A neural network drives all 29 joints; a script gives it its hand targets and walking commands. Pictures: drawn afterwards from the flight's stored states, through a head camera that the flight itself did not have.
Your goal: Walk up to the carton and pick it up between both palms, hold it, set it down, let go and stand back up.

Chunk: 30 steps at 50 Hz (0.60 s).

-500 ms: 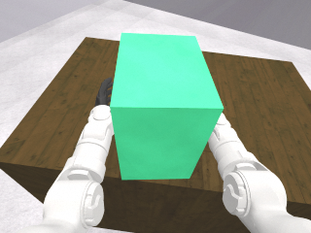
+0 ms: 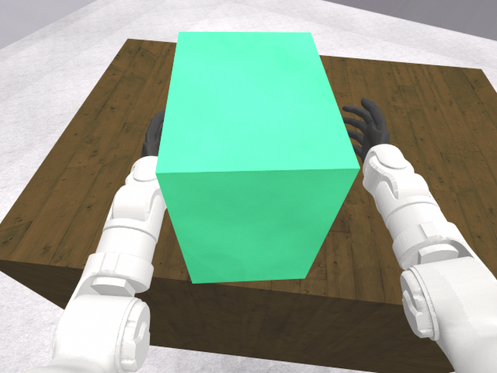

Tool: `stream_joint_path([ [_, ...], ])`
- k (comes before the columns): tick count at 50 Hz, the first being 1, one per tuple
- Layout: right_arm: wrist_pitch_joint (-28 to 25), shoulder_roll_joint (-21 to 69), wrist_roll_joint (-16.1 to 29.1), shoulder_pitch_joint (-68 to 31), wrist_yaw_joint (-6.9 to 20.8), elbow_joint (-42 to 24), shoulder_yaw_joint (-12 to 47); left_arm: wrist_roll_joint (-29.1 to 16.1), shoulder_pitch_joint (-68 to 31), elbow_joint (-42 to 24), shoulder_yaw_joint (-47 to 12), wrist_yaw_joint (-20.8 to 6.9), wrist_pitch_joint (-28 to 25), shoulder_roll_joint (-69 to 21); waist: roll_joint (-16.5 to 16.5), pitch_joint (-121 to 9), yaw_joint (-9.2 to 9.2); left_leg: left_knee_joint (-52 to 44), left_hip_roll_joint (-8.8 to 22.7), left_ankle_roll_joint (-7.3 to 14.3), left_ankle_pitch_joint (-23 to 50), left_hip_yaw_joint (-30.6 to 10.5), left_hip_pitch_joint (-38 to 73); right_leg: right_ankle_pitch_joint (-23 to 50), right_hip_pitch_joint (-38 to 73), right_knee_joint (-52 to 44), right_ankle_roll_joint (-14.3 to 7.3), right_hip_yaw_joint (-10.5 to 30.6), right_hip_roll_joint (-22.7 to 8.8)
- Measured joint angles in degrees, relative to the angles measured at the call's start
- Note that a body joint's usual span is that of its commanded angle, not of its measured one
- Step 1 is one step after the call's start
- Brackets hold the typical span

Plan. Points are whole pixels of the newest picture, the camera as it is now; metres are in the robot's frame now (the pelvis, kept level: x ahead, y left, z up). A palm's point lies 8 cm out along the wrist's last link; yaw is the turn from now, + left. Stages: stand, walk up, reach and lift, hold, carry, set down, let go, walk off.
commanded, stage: set down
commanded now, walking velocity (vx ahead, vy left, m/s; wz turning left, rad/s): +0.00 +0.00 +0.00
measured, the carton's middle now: (247, 166) +0.42 +0.06 +0.11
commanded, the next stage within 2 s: none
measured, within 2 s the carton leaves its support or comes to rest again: neither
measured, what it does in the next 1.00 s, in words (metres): stands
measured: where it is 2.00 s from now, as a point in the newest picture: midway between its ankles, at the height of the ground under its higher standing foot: outside the picture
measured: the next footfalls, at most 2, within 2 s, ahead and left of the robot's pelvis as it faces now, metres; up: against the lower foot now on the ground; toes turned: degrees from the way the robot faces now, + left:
none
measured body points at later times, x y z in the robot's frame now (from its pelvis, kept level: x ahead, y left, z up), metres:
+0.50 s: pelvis +0.01 -0.01 +0.00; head +0.06 -0.01 +0.45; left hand +0.43 +0.21 +0.17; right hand +0.50 -0.15 +0.18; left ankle +0.04 +0.14 -0.74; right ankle -0.03 -0.10 -0.74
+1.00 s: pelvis -0.01 -0.01 +0.00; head +0.02 +0.00 +0.45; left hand +0.42 +0.22 +0.23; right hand +0.47 -0.17 +0.24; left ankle +0.04 +0.14 -0.74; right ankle -0.03 -0.10 -0.74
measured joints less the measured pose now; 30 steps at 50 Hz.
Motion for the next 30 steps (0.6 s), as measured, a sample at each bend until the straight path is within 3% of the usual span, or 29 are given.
stream_joint_path([
  [8,4.3,-2.2,2.3,-0.1,-0.3,-6.3,2.5,-2.0,-0.9,-6.8,0.2,-1.9,6.7,3.6,0.6,0.5,-0.52,-1.6,-0.1,-0.2,0.6,0.0,1.5,-0.1,1.0,-0.3,-0.2,-0.1,-0.1],
  [13,6.7,-3.2,3.5,-1.8,-0.9,-7.3,3.7,-2.9,-3.1,-6.6,0.2,-3.1,9.8,5.3,0.8,1.1,-0.63,-2.0,-0.2,-0.3,0.7,-0.2,2.6,-0.5,1.7,0.1,-0.4,-0.3,-0.1],
  [18,8.2,-3.0,4.2,-2.7,-1.1,-7.9,4.0,-3.3,-3.6,-7.0,0.4,-3.2,11.4,5.7,0.6,0.6,-0.94,-1.6,-0.2,-0.6,0.4,-0.4,2.6,-1.0,1.7,0.6,-0.6,-0.5,-0.1],
  [25,11.6,-4.1,6.5,-2.9,-2.3,-14.1,4.9,-4.6,-2.2,-15.3,1.1,-3.0,18.0,7.2,0.4,0.5,-2.16,-2.2,-0.2,-0.8,0.7,-0.9,3.0,-0.9,2.1,0.4,-0.2,-0.9,-0.1],
  [30,14.0,-5.7,7.9,-5.1,-2.8,-14.0,5.5,-5.4,-4.4,-15.0,1.3,-3.3,20.6,8.7,0.2,-0.1,-2.64,-1.9,-0.2,-0.7,0.7,-1.0,2.6,-1.1,1.6,0.9,-0.5,-1.0,-0.1],
])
